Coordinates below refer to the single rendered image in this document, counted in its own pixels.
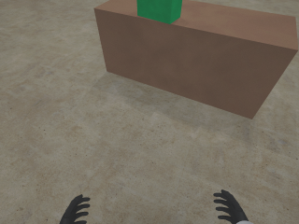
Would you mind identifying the pedestal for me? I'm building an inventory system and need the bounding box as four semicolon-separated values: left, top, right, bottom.
94;0;299;119

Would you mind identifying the carton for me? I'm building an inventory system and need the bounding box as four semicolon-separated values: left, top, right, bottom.
136;0;182;24

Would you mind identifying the robot left hand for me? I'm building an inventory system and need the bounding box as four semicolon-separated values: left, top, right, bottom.
59;194;90;224

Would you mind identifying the robot right hand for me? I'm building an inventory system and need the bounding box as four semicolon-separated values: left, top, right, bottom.
213;189;249;224

